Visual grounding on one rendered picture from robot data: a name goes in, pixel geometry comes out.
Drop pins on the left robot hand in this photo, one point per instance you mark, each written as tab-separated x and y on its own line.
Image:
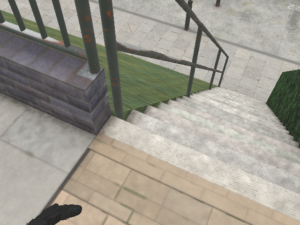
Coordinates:
55	213

